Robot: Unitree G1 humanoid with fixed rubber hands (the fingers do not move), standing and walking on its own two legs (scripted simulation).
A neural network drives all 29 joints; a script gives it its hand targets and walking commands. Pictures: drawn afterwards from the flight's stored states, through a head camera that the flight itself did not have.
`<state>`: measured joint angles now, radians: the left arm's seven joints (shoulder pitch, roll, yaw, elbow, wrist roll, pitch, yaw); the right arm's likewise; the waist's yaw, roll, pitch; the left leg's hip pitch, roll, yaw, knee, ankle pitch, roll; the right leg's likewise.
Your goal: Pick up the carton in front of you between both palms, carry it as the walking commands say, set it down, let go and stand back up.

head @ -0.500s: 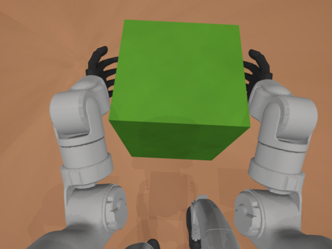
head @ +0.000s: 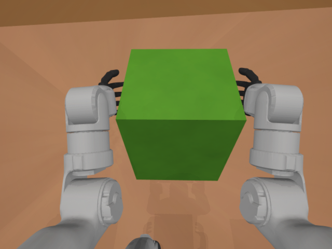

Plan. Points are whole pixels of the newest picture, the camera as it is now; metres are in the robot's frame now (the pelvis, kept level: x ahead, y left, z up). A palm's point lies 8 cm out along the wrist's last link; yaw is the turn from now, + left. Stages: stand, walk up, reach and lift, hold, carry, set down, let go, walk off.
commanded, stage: carry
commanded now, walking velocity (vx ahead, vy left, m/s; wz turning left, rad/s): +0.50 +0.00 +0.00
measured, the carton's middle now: (177, 119) +0.39 +0.02 +0.11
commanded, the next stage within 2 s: none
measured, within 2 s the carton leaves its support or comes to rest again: neither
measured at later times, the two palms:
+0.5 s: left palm (135, 35) +0.63 +0.14 +0.20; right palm (242, 36) +0.63 -0.16 +0.19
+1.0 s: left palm out of the picture +0.90 +0.17 +0.21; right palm out of the picture +0.87 -0.13 +0.21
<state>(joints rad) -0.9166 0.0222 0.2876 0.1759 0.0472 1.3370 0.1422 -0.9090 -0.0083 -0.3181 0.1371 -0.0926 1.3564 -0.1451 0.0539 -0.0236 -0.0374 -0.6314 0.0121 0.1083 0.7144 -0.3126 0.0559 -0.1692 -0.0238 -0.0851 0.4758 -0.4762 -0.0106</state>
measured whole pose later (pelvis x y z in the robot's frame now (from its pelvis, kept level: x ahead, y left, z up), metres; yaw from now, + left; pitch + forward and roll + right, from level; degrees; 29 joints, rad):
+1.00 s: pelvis +0.50 +0.04 +0.06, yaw -1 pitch +4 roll -1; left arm -0.93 0.05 0.29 0.22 0.06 1.37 0.14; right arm -0.85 0.00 -0.27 0.17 -0.05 1.34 -0.16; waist -0.06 -0.02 0.02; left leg -0.38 0.01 0.12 0.58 -0.37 0.08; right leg -0.66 -0.01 -0.03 1.23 -0.42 -0.02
